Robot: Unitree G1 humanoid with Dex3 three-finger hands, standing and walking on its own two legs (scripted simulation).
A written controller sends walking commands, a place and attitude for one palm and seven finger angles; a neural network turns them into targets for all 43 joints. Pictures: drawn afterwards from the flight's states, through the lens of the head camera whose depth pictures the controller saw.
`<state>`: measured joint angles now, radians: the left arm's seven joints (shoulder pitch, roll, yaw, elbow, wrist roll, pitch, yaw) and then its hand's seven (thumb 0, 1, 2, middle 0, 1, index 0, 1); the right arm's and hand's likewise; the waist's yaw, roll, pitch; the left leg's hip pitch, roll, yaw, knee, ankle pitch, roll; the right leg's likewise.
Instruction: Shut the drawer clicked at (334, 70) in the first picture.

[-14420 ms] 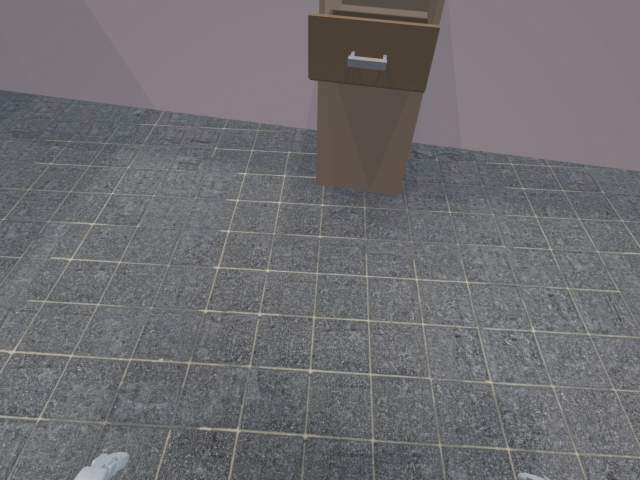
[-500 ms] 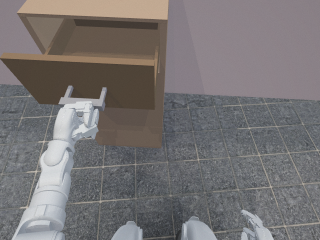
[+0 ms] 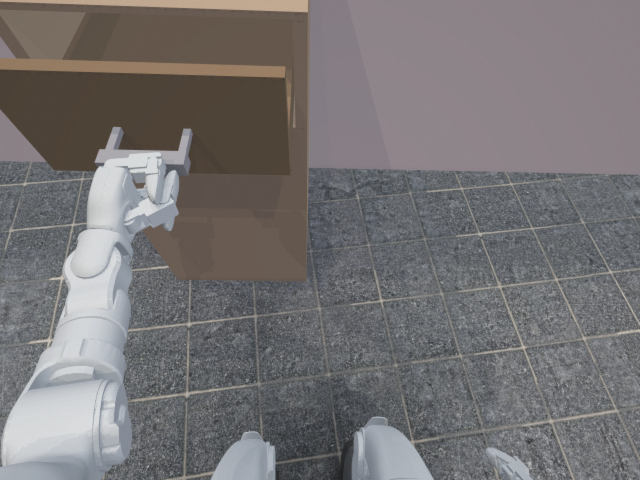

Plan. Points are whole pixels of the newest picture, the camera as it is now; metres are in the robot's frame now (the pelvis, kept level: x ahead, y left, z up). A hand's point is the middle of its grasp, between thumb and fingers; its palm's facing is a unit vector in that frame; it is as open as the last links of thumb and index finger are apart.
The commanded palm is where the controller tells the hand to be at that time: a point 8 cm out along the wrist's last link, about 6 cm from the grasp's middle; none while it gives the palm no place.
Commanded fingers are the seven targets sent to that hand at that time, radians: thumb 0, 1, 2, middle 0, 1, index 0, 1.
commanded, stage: push the drawer shut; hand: left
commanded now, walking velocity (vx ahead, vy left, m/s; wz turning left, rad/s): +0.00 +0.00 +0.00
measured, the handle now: (148, 149) +0.52 +0.22 +0.06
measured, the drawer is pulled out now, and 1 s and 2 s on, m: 0.11 0.00 0.00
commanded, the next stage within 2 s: pull the fist back off the drawer in 1.18 s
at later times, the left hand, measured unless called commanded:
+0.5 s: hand (175, 163) +0.50 +0.18 +0.06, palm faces -0.04 -1.00 -0.04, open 3.2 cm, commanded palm +0.49 +0.23 +0.06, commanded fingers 0.00 0.90 0.90 -1.40 -1.60 -1.40 -1.60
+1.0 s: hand (180, 131) +0.55 +0.18 +0.06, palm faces -0.03 -1.00 -0.04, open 3.2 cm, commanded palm +0.56 +0.22 +0.06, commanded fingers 0.00 0.90 0.90 -1.40 -1.60 -1.40 -1.60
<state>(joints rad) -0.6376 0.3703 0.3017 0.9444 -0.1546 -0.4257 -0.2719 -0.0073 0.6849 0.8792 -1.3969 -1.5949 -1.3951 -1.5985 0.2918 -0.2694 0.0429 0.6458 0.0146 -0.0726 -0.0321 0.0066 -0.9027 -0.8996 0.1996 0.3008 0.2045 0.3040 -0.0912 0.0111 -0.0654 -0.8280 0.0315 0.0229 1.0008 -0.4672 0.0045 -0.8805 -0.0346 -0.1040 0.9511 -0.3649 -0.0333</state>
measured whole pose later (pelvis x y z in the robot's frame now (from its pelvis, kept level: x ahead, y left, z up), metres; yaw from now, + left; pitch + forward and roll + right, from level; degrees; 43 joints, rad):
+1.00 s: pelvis +0.00 +0.02 -0.02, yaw -2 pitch +25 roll -3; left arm -1.07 0.58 0.42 1.29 -0.01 -0.41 -0.23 0.03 0.62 0.89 -1.40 -1.59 -1.39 -1.60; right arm 0.40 -0.28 0.07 0.63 -0.05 0.02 0.01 0.00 -0.90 -0.90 0.20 0.30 0.20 0.30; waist -0.22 0.03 -0.08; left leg -1.04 0.05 0.01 1.10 -0.50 0.03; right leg -1.07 -0.02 -0.11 0.99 -0.36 -0.01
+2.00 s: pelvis +0.02 +0.02 -0.01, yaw -3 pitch +23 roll -3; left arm -0.91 0.49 0.42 1.15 -0.05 -0.39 -0.18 0.02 0.81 0.88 -1.40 -1.59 -1.39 -1.60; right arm 0.41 -0.27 0.06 0.58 -0.04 0.06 0.03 0.00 -0.90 -0.90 0.20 0.30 0.20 0.30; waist -0.20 0.03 -0.09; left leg -0.94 0.06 0.04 1.04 -0.50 0.03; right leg -0.99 0.00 -0.08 0.94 -0.36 -0.01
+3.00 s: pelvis +0.05 +0.01 +0.07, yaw +0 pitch -2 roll -1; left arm 0.21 0.31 0.19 -0.13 -0.07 -0.07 0.09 0.02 0.90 0.90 -1.40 -1.59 -1.40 -1.60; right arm 0.19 -0.24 0.06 0.60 0.02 -0.06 -0.07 0.01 -0.90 -0.90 0.20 0.30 0.20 0.30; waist 0.05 0.07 0.02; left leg -0.09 0.01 0.04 0.43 -0.30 0.01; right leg -0.16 -0.01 -0.08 0.43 -0.22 -0.01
